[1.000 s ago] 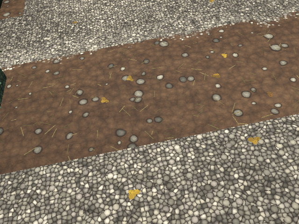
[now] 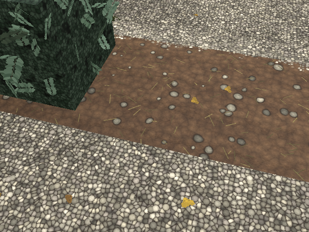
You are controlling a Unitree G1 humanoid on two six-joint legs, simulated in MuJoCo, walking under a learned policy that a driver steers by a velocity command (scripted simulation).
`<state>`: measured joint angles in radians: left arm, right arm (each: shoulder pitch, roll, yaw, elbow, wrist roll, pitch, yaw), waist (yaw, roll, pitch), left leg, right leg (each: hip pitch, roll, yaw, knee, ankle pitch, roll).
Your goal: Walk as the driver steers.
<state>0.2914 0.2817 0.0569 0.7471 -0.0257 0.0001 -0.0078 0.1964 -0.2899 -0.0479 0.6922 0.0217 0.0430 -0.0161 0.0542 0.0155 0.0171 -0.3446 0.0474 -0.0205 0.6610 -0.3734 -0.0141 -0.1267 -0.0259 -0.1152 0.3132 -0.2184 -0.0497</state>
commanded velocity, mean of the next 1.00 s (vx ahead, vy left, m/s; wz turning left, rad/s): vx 0.16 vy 0.00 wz -0.37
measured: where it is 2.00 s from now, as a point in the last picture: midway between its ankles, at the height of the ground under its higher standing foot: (205, 218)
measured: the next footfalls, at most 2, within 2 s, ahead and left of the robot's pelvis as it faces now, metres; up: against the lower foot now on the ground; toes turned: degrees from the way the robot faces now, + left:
left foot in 0.10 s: +0.06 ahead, +0.15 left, +0.00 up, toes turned +2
right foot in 0.54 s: +0.12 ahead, -0.07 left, +0.00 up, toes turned -15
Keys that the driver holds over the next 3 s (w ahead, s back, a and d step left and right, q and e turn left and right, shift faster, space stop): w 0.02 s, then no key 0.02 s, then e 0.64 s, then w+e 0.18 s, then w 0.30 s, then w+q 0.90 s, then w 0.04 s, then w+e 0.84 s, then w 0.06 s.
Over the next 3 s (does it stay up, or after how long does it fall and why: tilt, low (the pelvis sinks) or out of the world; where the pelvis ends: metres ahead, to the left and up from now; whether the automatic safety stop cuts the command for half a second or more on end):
stays up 1.23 -0.22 -0.20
